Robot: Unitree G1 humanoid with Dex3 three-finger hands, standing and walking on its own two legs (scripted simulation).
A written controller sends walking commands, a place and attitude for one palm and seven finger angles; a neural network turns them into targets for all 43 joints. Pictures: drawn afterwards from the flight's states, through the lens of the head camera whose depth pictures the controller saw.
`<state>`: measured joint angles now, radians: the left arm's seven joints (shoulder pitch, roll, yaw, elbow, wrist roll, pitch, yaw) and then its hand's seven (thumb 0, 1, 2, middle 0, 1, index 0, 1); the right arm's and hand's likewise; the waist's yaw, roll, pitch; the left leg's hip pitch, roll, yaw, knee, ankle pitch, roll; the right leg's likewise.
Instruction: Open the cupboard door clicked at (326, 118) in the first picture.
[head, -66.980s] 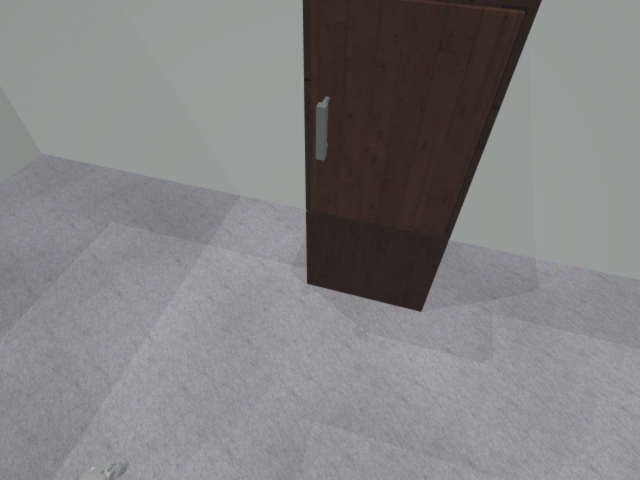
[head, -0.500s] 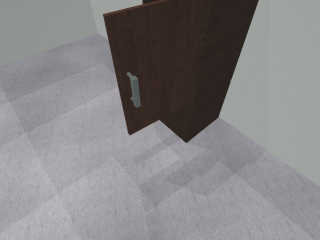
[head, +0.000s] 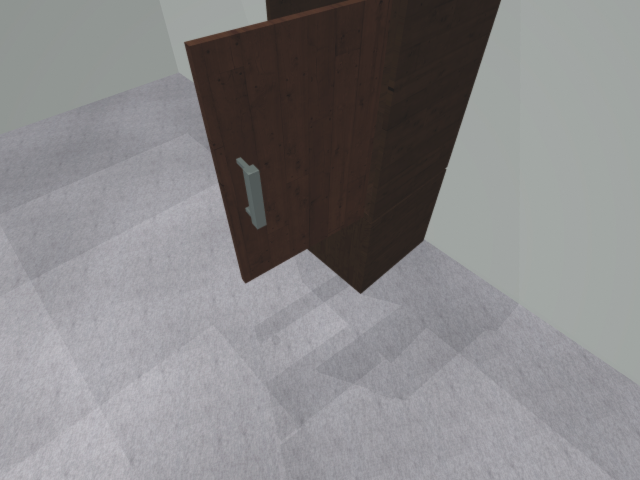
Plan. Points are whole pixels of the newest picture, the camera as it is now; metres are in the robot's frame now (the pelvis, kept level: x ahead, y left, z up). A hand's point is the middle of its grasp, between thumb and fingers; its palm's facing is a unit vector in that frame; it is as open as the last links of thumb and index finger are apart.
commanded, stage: look to check the result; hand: left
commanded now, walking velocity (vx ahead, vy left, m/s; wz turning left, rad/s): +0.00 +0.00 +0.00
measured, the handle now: (250, 193) +0.63 +0.17 -0.05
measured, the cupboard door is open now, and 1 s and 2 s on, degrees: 84 84 84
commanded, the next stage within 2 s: stand and wait in 0.54 s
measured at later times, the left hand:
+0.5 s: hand out of the picture +0.05 +0.23 -0.16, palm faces -0.01 -0.95 -0.32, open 7.4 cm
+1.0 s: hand out of the picture +0.07 +0.23 -0.16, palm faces -0.02 -0.95 -0.32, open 7.4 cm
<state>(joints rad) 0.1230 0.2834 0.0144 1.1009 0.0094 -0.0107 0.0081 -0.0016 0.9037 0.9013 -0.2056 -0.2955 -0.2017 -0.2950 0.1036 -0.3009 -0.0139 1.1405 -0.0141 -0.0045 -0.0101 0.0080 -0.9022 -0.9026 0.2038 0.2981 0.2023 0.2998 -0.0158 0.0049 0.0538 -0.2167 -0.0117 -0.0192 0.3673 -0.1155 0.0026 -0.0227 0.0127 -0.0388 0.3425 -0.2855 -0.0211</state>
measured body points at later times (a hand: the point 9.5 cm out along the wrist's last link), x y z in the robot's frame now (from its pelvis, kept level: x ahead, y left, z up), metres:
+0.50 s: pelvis +0.01 +0.00 +0.00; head +0.03 -0.01 +0.45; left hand +0.05 +0.28 -0.14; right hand +0.07 -0.28 -0.15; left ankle +0.05 +0.12 -0.74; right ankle -0.06 -0.10 -0.74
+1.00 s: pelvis +0.02 +0.00 +0.00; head +0.03 -0.01 +0.45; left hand +0.08 +0.28 -0.14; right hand +0.08 -0.29 -0.15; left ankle +0.05 +0.12 -0.74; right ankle -0.06 -0.10 -0.74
